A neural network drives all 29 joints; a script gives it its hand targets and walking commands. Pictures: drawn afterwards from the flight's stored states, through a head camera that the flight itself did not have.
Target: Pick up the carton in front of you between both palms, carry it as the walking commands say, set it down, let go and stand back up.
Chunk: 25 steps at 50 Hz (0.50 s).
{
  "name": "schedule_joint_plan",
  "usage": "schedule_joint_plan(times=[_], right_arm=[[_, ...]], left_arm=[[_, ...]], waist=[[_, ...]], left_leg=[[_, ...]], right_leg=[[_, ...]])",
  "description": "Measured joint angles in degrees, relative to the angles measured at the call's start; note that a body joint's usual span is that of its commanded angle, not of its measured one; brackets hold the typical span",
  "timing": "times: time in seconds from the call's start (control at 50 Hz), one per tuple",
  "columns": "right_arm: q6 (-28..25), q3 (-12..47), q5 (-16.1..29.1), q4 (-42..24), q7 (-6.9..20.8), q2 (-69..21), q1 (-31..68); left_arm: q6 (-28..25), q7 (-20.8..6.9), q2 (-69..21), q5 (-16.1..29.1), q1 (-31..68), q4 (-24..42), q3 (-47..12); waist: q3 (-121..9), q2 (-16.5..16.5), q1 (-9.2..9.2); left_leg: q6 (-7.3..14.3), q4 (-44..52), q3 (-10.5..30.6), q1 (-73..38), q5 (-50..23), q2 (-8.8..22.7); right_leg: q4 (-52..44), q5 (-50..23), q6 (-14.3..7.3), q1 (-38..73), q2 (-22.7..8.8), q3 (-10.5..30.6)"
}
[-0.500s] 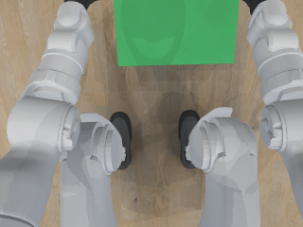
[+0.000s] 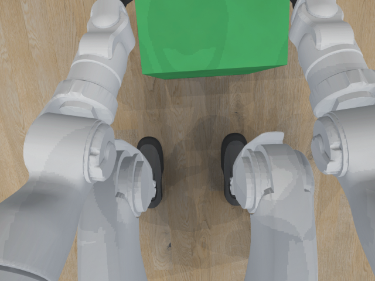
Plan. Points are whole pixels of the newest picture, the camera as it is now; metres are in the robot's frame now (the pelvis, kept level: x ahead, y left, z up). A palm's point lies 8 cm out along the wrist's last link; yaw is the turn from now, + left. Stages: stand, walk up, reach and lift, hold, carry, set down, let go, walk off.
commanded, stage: reach and lift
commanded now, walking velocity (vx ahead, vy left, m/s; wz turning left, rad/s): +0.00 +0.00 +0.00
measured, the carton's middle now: (206, 19) +0.52 -0.05 -0.24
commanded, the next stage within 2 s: none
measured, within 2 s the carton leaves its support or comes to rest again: leaves its support in 0.08 s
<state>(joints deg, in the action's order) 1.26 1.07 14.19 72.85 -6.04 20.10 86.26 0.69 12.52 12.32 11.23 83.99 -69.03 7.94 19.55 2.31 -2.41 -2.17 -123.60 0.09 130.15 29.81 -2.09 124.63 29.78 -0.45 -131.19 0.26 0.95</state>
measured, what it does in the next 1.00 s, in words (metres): rises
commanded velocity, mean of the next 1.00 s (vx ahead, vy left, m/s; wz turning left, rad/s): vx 0.00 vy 0.00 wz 0.00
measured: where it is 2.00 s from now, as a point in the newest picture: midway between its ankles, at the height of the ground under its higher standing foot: (192, 182)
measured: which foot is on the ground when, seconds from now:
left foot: down 0.00-1.00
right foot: down 0.00-1.00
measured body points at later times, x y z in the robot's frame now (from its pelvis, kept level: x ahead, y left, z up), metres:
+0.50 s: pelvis +0.01 +0.01 +0.07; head +0.26 -0.03 +0.45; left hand +0.52 +0.09 +0.01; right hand +0.49 -0.21 +0.01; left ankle +0.13 +0.13 -0.33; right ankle +0.12 -0.12 -0.34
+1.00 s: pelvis +0.04 +0.01 +0.20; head +0.23 -0.02 +0.61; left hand +0.49 +0.11 +0.15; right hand +0.46 -0.20 +0.15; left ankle +0.13 +0.13 -0.34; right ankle +0.12 -0.12 -0.34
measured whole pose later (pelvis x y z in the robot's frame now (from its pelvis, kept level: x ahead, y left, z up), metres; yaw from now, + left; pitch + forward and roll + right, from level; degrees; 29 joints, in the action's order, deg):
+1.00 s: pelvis +0.04 +0.01 +0.20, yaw -4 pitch +36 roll +0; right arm 20.3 -20.7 -9.4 36.1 -1.1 -0.4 42.9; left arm 18.6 6.9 -5.9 -8.1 42.2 -34.6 22.9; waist -13.4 2.4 -1.4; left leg -1.3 -88.2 3.0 94.1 30.2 -5.0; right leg 87.4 28.1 1.4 -95.4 2.7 3.1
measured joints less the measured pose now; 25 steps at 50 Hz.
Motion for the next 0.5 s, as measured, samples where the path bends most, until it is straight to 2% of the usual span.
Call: schedule_joint_plan(times=[0.1, 0.18, 0.22, 0.32, 0.44, 0.5], right_arm=[[3.7, 0.3, 0.1, -4.9, -1.2, -0.6, -3.2], [6.2, -1.2, -0.8, -12.0, -2.2, -2.1, -8.9], [7.8, -3.4, -2.6, -15.6, -2.1, -3.4, -12.3], [12.2, -11.7, -9.6, -21.7, -0.4, -8.0, -19.6], [15.6, -20.6, -18.8, -22.6, 2.8, -12.0, -23.2], [16.5, -23.6, -22.7, -23.3, 3.9, -13.8, -23.9]], left_arm=[[3.4, 0.2, 0.1, 0.6, -2.6, 3.8, -0.5], [5.9, 0.4, -0.8, 1.0, -8.3, 10.7, 0.0], [7.2, 0.4, -2.2, -0.3, -12.0, 14.4, 1.7], [10.8, -1.0, -7.0, -6.8, -19.3, 20.3, 8.5], [14.3, -3.8, -12.2, -17.9, -21.6, 20.9, 18.1], [15.6, -4.8, -13.3, -20.8, -22.6, 22.3, 20.4]], waist=[[-1.2, 0.5, -0.11], [-4.6, 1.1, 0.25], [-7.4, 1.1, 0.29], [-16.3, 1.1, -0.22], [-24.3, 0.2, 0.3], [-26.3, 0.1, 0.47]], left_leg=[[-0.5, -1.8, 0.5, 0.4, 0.5, -1.3], [-0.9, -2.0, 1.1, -0.7, -0.6, -2.1], [-1.2, -1.8, 1.4, -1.7, 1.8, -2.6], [-1.1, 2.0, 1.8, -4.4, 2.5, -2.7], [-0.6, 9.1, 1.7, -8.3, 1.8, -2.7], [-0.4, 12.6, 1.9, -10.3, 1.2, -3.5]], right_leg=[[1.8, 0.5, 0.2, -0.2, -0.1, 0.0], [1.8, 1.0, 0.7, 0.7, 0.6, 0.1], [1.1, 1.2, 1.0, 1.5, 1.1, 0.3], [-3.2, 1.2, 1.6, 4.0, 2.0, 0.7], [-10.8, -0.4, 2.0, 7.7, 2.9, 1.4], [-14.4, -1.3, 2.1, 9.8, 3.1, 1.7]])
